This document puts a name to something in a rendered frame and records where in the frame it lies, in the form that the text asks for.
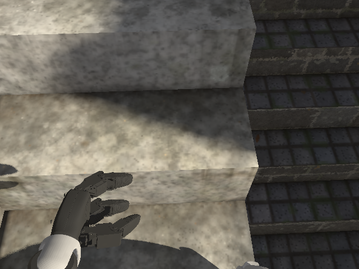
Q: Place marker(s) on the left robot forearm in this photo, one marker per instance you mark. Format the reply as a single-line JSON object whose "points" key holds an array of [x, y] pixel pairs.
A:
{"points": [[57, 251]]}

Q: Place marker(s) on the robot right shin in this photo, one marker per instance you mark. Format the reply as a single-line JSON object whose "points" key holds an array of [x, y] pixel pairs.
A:
{"points": [[250, 263]]}

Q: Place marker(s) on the robot left hand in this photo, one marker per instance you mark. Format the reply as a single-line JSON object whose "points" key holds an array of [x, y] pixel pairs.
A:
{"points": [[77, 212]]}

